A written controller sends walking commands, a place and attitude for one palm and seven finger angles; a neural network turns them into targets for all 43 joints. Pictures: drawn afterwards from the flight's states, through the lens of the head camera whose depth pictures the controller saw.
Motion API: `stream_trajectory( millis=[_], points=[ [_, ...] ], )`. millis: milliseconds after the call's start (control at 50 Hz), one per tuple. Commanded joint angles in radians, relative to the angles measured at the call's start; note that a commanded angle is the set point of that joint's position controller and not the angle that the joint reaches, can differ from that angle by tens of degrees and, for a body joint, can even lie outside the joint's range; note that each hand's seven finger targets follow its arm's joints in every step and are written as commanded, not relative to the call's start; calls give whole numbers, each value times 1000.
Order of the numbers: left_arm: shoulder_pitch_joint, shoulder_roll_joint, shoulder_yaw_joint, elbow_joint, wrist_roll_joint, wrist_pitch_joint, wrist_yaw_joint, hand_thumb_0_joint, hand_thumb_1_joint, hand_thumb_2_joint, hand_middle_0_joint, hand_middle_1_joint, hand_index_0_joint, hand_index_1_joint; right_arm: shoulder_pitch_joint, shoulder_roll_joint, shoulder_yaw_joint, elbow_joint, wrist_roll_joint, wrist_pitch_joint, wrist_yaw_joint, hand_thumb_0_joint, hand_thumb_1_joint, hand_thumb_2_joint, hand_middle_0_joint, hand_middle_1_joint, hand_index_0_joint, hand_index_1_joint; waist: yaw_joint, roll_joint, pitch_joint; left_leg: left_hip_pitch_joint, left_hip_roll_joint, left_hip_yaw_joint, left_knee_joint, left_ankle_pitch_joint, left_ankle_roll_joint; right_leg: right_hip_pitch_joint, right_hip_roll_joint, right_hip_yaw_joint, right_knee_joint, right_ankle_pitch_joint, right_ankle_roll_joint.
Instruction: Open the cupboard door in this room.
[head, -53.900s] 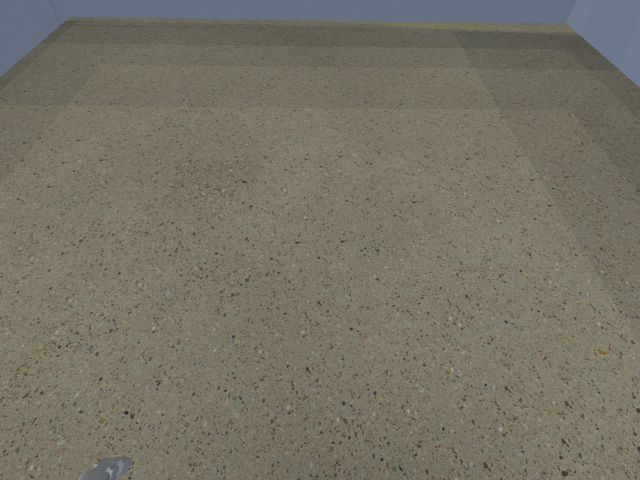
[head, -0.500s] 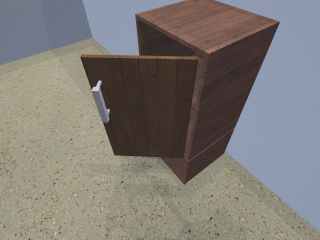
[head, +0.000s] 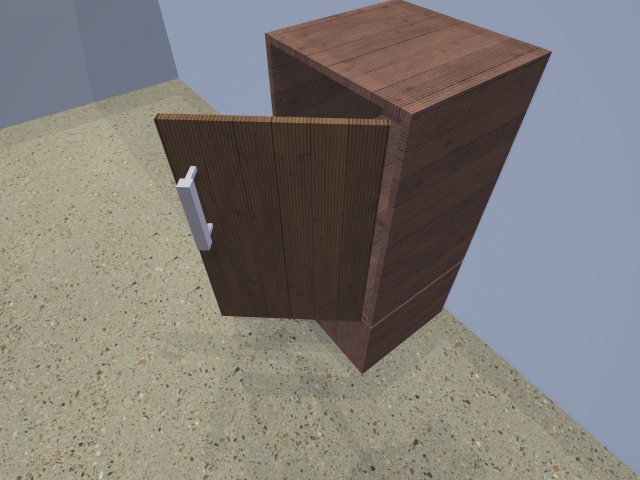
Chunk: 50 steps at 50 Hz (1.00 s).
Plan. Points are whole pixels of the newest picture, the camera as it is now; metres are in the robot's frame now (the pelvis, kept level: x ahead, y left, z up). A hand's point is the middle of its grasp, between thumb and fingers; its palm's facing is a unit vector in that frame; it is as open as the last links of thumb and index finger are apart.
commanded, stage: look again from close up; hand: left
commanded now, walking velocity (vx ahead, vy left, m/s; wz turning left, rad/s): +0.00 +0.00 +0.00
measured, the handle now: (198, 209) +0.57 +0.26 -0.02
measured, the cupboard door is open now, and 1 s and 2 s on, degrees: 50 50 50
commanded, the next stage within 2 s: raise the hand with hooked fingers in 0.44 s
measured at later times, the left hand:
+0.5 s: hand out of the picture -0.01 +0.17 -0.18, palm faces +0.03 -0.99 -0.17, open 7.3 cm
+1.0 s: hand (193, 455) +0.17 +0.17 -0.07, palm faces +0.03 -1.00 +0.03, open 8.7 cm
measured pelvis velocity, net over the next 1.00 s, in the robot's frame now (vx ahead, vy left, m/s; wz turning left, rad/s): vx -0.01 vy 0.00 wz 0.03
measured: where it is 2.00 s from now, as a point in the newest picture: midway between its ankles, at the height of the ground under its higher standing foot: outside the picture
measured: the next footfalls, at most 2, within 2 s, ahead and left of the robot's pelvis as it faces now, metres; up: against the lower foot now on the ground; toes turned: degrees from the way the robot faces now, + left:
none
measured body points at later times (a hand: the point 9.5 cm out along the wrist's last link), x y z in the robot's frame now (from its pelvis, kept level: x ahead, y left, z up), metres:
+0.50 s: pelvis +0.01 +0.01 +0.00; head +0.01 +0.01 +0.45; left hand -0.01 +0.22 -0.16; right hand -0.02 -0.20 -0.16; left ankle -0.05 +0.10 -0.74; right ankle +0.06 -0.09 -0.74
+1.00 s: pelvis -0.01 +0.00 -0.08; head +0.04 +0.02 +0.37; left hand +0.16 +0.23 -0.06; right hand +0.25 -0.24 -0.08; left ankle -0.04 +0.10 -0.74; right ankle +0.06 -0.09 -0.74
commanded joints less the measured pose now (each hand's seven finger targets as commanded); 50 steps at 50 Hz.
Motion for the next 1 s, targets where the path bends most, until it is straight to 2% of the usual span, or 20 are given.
stream_trajectory(
  millis=[0, 500, 520, 540, 560, 580, 600, 620, 640, 660, 680, 700, 740, 760, 780, 800, 860, 880, 960, 980],
  points=[
    [53, 83, 11, -39, -1, -18, 2, 0, 900, 900, -200, -300, -200, -300, 95, -87, -12, -14, -3, -7, -1, 0, -900, -900, 200, 300, 200, 300, 3, -14, 63, -176, 104, -99, -122, 32, 17, 114, -132, 171, -86, -16, -5],
    [106, 47, 2, -11, 1, -14, 3, 0, 900, 900, -200, -300, -200, -300, 96, -71, -10, 3, 0, -10, -9, 0, -900, -900, 200, 300, 200, 300, 8, -8, 87, -163, 112, -102, -133, 55, 20, 112, -122, 150, -64, 48, -2],
    [202, 86, 2, 44, 10, -28, 40, 0, 900, 900, -200, -300, -200, -300, -45, -106, -13, -70, 4, -25, -2, 0, -900, -900, 200, 300, 200, 300, 59, 49, 76, -162, 125, -28, 38, 231, -5, 86, -171, 158, 46, 505, 9],
    [-590, 278, 45, -1483, -211, -236, 19, 0, 877, 890, -202, -315, -202, -315, -48, -307, -28, -457, 45, -178, -44, 0, -900, -900, 200, 300, 200, 300, -73, 257, -420, -12, 12, -95, -70, 272, -13, 213, -67, 136, 56, 174, 27],
    [-250, 223, 63, -1272, -132, -166, 79, 0, 853, 880, -203, -330, -203, -330, -155, -219, -10, -414, 50, -266, -70, 0, -900, -900, 200, 300, 200, 300, 2, 296, -400, -42, 22, -62, -74, 316, -21, 184, -22, 114, 96, 5, -15],
    [21, 37, -25, -1083, -151, -31, 110, 0, 830, 870, -205, -345, -205, -345, -124, -173, -26, -411, 66, -298, -58, 0, -900, -900, 200, 300, 200, 300, -29, 201, -189, -159, 36, -93, -97, 212, -53, 48, -21, 55, 102, -101, 7],
    [66, -92, -101, -1022, -175, -9, 93, 0, 807, 860, -207, -360, -207, -360, -100, -175, -18, -379, 73, -314, -55, 0, -900, -900, 200, 300, 200, 300, -29, 29, -31, -232, 26, -96, -69, 99, -35, -27, -18, 13, 75, -110, 29],
    [20, -51, -86, -1085, -200, -55, 79, 0, 783, 850, -208, -375, -208, -375, -116, -218, -28, -436, 75, -340, -54, 0, -900, -900, 200, 300, 200, 300, -41, -83, 41, -291, 25, -131, -32, -3, -7, -82, -22, 22, 50, -166, 40],
    [6, 9, -47, -1108, -193, -111, 64, 0, 760, 840, -210, -390, -210, -390, -111, -251, -36, -462, 54, -361, -51, 0, -900, -900, 200, 300, 200, 300, -58, -183, 7, -319, 13, -135, 26, -49, 6, -121, -27, 26, 49, -238, 44],
    [24, -1, -41, -1082, -183, -163, 42, 0, 737, 830, -212, -405, -212, -405, -108, -255, -45, -494, 38, -373, -45, 0, -900, -900, 200, 300, 200, 300, -66, -256, 7, -374, 3, -133, 80, -74, 6, -173, -31, 23, 71, -296, 47],
    [63, -6, -26, -1034, -178, -215, 8, 0, 713, 820, -213, -420, -213, -420, -108, -252, -54, -531, 33, -387, -27, 0, -900, -900, 200, 300, 200, 300, -43, -198, -6, -407, -13, -117, 132, -76, -3, -205, -39, 29, 109, -318, 40],
    [154, -25, -10, -1017, -185, -278, -34, 0, 690, 810, -215, -435, -215, -435, -113, -239, -61, -565, 22, -392, -10, 0, -900, -900, 200, 300, 200, 300, -3, -224, -78, -443, -19, -104, 176, -68, -13, -210, -40, 27, 160, -343, 36],
    [314, -42, 34, -946, -225, -423, -142, 0, 643, 790, -218, -465, -218, -465, -151, -235, -76, -631, 20, -384, 22, 0, -900, -900, 200, 300, 200, 300, 40, -272, -95, -583, -26, -78, 275, -95, -27, -250, -41, 37, 250, -381, 28],
    [354, -8, 86, -955, -245, -504, -201, 0, 620, 780, -220, -480, -220, -480, -172, -238, -88, -662, 17, -369, 39, 0, -900, -900, 200, 300, 200, 300, 56, -242, -120, -631, -36, -61, 322, -104, -35, -249, -41, 52, 285, -382, 21],
    [386, 63, 162, -921, -249, -572, -267, 0, 597, 770, -222, -495, -222, -495, -179, -252, -100, -684, 16, -346, 60, 0, -900, -900, 200, 300, 200, 300, 73, -111, -129, -638, -44, -49, 368, -78, -50, -248, -46, 73, 334, -336, -2],
    [364, 82, 165, -956, -241, -637, -320, 0, 573, 760, -223, -510, -223, -510, -213, -253, -102, -724, 14, -328, 73, 0, -900, -900, 200, 300, 200, 300, 65, -48, -137, -674, -53, -41, 413, -78, -47, -277, -50, 77, 373, -307, -8],
    [333, 102, 181, -1030, -246, -594, -338, 0, 503, 730, -228, -555, -228, -555, -251, -246, -102, -816, 33, -269, 59, 0, -900, -900, 200, 300, 200, 300, 83, -96, -212, -781, -61, -22, 468, -83, -16, -294, -45, 103, 438, -261, 6],
    [287, 120, 192, -1092, -262, -566, -333, 0, 480, 720, -230, -570, -230, -570, -241, -247, -100, -838, 35, -245, 53, 0, -900, -900, 200, 300, 200, 300, 81, -65, -231, -785, -62, -30, 480, -80, -16, -295, -42, 125, 447, -269, 4],
    [126, 153, 214, -1355, -251, -570, -258, 0, 387, 680, -237, -630, -237, -630, -171, -215, -92, -853, 31, -219, 26, 0, -900, -900, 200, 300, 200, 300, 37, 84, -370, -738, -29, -60, 549, 29, -6, -312, -34, 133, 509, -113, 10],
    [60, 183, 228, -1435, -258, -591, -256, 0, 363, 670, -238, -645, -238, -645, -147, -223, -87, -847, 21, -216, 20, 0, -900, -900, 200, 300, 200, 300, 8, 33, -408, -738, -20, -79, 573, 49, -2, -319, -23, 127, 537, -77, 15]
  ],
)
